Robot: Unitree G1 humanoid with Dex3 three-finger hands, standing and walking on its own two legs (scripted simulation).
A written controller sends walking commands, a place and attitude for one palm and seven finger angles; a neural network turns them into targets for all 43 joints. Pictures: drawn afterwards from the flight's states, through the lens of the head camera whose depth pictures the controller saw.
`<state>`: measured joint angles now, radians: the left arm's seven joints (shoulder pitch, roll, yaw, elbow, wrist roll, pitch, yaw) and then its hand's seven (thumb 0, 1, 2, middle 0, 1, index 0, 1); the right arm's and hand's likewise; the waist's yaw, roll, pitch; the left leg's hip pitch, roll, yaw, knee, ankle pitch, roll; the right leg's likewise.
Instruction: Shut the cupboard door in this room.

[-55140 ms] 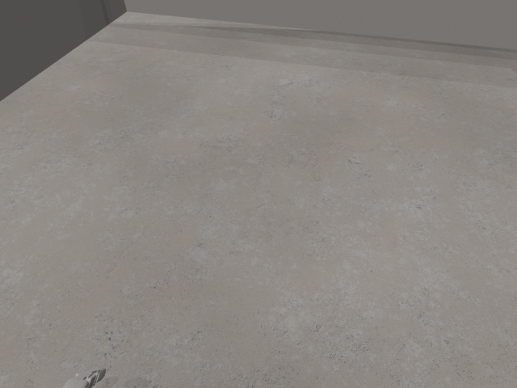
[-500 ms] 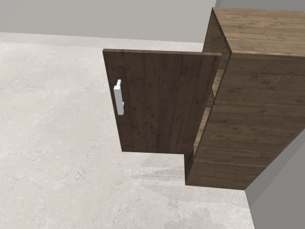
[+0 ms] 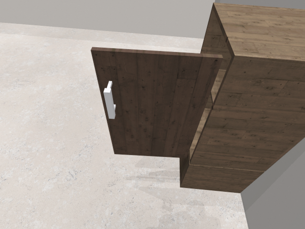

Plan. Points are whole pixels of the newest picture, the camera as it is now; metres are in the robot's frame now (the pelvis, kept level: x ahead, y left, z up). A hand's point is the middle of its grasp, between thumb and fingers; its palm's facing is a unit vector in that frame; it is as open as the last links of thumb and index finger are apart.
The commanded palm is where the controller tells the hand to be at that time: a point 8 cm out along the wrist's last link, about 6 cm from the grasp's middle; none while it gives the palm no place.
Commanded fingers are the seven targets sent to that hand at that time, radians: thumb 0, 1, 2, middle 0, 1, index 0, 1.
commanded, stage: shuffle to correct the standing spot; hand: left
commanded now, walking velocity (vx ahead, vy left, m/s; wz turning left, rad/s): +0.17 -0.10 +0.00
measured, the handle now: (111, 100) +0.50 +0.18 +0.03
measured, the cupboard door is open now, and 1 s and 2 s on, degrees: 92 92 92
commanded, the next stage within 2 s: come to a stop and stand still in 0.04 s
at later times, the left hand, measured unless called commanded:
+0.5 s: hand out of the picture +0.11 +0.16 -0.17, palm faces +0.05 -0.98 -0.21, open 7.3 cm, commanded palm none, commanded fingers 0.00 0.90 0.90 -0.20 -0.30 -0.20 -0.30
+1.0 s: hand out of the picture -0.01 +0.16 -0.17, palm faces +0.05 -0.99 -0.16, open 7.3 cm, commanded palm none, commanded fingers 0.00 0.90 0.90 -0.20 -0.30 -0.20 -0.30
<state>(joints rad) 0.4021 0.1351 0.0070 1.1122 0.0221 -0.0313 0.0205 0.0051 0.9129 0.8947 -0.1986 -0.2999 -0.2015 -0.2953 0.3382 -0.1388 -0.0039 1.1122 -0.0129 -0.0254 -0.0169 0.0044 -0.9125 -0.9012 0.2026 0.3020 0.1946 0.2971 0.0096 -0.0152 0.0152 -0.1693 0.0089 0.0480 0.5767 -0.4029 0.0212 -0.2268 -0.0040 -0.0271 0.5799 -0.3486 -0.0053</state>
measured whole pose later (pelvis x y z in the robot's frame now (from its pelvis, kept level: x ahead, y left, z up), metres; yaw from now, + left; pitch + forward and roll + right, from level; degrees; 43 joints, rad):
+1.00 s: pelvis +0.03 +0.01 +0.01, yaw +1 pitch -2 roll +0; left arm 0.36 0.13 -0.01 1.11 0.03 0.00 0.04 0.01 0.92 0.89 -0.20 -0.30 -0.20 -0.30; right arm 0.25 -0.16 -0.01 1.08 -0.01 0.00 -0.01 0.01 -0.94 -0.90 0.20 0.30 0.20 0.30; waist 0.03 -0.02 0.05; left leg -0.19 -0.03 0.12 0.42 -0.21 0.07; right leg -0.21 -0.04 -0.04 0.42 -0.19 0.03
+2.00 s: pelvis +0.06 -0.02 +0.00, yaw +4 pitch +2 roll +0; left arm 0.36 0.17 0.05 0.19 -0.15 -0.16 0.06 0.02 0.93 0.89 -0.24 -0.35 -0.24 -0.34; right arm 0.31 -0.26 -0.02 0.84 0.02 -0.29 -0.04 0.02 -0.92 -0.90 0.20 0.30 0.20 0.30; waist -0.03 0.04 -0.05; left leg -0.32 -0.02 0.06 0.62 -0.34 0.03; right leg -0.33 -0.05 -0.09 0.64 -0.35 -0.01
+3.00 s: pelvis +0.03 +0.00 -0.06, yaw +3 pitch +11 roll -3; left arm 0.44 0.25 0.14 -0.17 -0.28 -0.33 -0.21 0.02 0.90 0.90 -1.13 -1.31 -1.13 -1.30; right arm 0.24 -0.23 0.01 0.47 0.04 -0.21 -0.05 0.01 -0.91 -0.90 0.20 0.30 0.20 0.30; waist 0.02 0.02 -0.11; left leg -0.77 0.02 0.04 1.06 -0.50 0.06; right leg -0.73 -0.04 -0.10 1.00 -0.46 0.00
